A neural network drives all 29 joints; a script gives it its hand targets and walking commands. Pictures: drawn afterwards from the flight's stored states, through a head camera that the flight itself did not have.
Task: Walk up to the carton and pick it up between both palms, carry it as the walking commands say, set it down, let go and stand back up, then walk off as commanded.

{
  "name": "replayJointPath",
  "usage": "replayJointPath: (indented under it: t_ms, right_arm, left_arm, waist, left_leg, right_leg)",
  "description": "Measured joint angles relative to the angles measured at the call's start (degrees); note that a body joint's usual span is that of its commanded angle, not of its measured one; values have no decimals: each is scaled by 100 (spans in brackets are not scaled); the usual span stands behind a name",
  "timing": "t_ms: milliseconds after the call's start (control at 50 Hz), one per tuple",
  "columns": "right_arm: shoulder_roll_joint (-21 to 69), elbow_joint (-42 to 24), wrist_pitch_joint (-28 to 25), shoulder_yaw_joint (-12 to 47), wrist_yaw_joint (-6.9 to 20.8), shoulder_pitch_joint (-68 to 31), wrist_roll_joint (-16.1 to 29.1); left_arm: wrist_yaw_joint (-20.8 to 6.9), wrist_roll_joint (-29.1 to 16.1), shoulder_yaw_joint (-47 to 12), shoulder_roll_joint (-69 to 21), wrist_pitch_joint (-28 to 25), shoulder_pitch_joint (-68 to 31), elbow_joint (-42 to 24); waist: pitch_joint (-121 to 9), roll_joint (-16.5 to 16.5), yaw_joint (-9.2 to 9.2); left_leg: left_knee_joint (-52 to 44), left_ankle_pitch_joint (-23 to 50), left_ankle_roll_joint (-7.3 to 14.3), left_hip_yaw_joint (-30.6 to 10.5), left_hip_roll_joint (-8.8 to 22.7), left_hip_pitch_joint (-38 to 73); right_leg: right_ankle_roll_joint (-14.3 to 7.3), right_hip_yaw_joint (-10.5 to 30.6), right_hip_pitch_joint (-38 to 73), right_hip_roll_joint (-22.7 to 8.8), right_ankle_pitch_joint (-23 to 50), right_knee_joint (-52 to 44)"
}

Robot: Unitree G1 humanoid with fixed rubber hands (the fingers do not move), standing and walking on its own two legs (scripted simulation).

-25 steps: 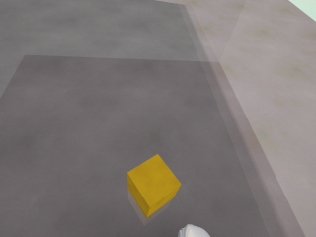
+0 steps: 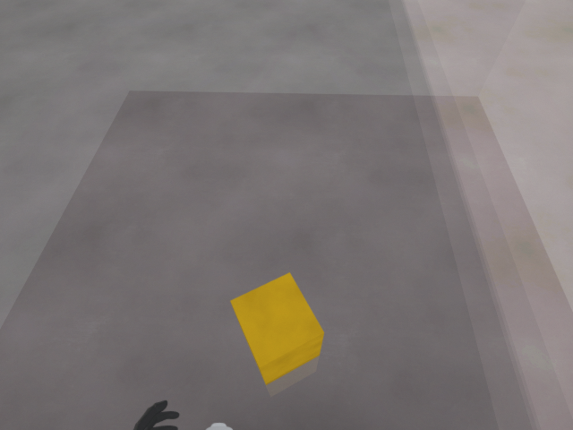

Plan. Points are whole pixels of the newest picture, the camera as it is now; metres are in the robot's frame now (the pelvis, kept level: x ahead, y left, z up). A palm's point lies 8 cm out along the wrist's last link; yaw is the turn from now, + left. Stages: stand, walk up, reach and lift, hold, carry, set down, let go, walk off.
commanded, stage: walk up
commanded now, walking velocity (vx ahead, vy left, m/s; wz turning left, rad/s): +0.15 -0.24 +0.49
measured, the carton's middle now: (277, 329) +0.46 +0.02 -0.63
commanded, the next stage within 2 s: none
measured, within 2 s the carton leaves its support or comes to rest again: neither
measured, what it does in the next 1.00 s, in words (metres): steps to the right, turning left: left foot, then right foot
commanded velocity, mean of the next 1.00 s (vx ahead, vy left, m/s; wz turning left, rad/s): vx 0.00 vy -0.04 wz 0.30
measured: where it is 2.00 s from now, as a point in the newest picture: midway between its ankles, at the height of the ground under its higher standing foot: outside the picture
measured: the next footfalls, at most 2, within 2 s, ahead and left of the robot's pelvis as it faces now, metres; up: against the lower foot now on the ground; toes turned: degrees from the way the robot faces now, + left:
left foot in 0.42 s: +0.09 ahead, +0.01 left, +0.00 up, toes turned +19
right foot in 0.74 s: +0.24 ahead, -0.25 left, +0.00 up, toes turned +7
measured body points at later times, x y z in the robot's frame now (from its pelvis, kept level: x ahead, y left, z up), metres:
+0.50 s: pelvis +0.09 -0.08 +0.00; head +0.13 -0.07 +0.45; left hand +0.00 +0.13 -0.16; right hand +0.27 -0.27 -0.14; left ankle +0.06 -0.01 -0.72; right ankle -0.01 -0.16 -0.65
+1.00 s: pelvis +0.09 -0.13 +0.01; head +0.13 -0.16 +0.46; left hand +0.03 +0.14 -0.11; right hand +0.26 -0.36 -0.15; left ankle +0.03 +0.02 -0.64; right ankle +0.21 -0.26 -0.72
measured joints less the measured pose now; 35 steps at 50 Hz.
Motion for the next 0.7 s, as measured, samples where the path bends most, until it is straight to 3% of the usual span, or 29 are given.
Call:
replayJointPath:
  t_ms: [60,120,220,300,400,420,440,480,520,560,640,700]
  right_arm:
    - [-76,-89,-39,-26,62,-96,1]
    - [-150,-158,-65,-2,180,-332,-40]
    - [-103,-250,5,69,234,-969,24]
    - [43,-483,25,153,264,-1688,65]
    - [303,-812,-77,319,265,-2083,102]
    - [326,-831,-108,347,261,-2048,99]
    - [363,-821,-159,366,240,-2020,86]
    - [425,-762,-257,430,158,-1876,126]
    - [464,-598,-299,510,115,-1612,197]
    - [500,-423,-296,579,100,-1366,241]
    - [464,-246,-351,619,46,-1061,187]
    - [341,-78,-320,558,95,-949,152]
  left_arm:
    - [40,-49,-62,-175,-97,408,31]
    - [136,-126,-105,-184,-182,709,153]
    - [391,-108,-82,-118,-285,1011,397]
    - [552,-62,-152,-174,-270,1347,649]
    - [563,-119,-225,-260,-147,1672,914]
    - [545,-145,-212,-282,-143,1726,936]
    - [519,-175,-206,-283,-130,1737,931]
    - [467,-183,-187,-245,-81,1561,868]
    - [430,-165,-119,-224,-59,1378,766]
    - [402,-128,-73,-221,-51,1203,678]
    - [335,-150,-50,-182,-81,724,489]
    - [336,-206,-19,-106,-131,418,404]
  waist:
    - [-188,72,191]
    - [-313,157,409]
    - [-257,62,700]
    - [-50,-189,880]
    - [-25,-427,812]
    - [-88,-393,798]
    - [-118,-395,758]
    - [-26,-429,754]
    - [-56,-416,834]
    - [-133,-369,801]
    - [-27,-337,639]
    - [110,-305,554]
  left_leg:
    - [1358,207,183,651,-227,-481]
    - [1855,753,277,1028,-311,-651]
    - [1596,1043,334,1437,-488,-598]
    - [806,959,348,1586,-713,-348]
    - [-587,1089,570,1808,-937,347]
    - [-997,1315,683,1811,-930,609]
    - [-1166,1051,776,1764,-951,754]
    - [-1026,835,753,1680,-971,879]
    - [-1193,887,604,1652,-877,1159]
    - [-1524,995,535,1592,-762,1443]
    - [-1951,1223,379,1416,-619,1713]
    - [-1852,1191,223,1298,-516,1699]
  right_leg:
    - [-110,-272,366,-117,7,-390]
    - [-221,-523,725,-51,25,-825]
    - [-389,-927,1096,71,-79,-1126]
    - [-464,-985,1163,94,-224,-1065]
    - [-464,-1165,1013,45,-661,-384]
    - [-418,-1212,880,43,-745,5]
    - [-280,-1165,623,-18,-392,653]
    - [-34,-683,70,-39,-680,2206]
    - [96,-318,-343,-70,-785,2998]
    - [225,-137,-553,-207,-606,2858]
    - [352,139,-640,-449,-265,1446]
    - [365,100,-521,-461,312,577]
